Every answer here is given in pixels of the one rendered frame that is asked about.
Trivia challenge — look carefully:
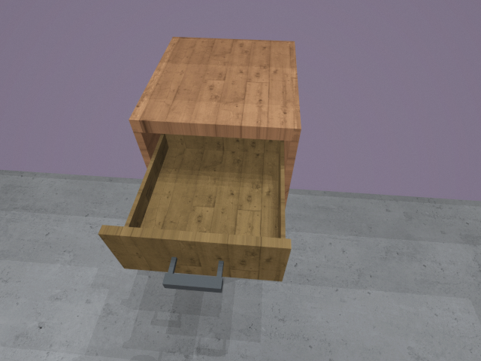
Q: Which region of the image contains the drawer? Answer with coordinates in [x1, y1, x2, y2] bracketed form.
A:
[98, 134, 292, 281]

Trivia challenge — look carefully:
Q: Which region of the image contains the handle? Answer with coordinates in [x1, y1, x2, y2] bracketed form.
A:
[162, 257, 224, 293]

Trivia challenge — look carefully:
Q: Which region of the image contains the cabinet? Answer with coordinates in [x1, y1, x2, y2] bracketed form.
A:
[129, 37, 301, 209]

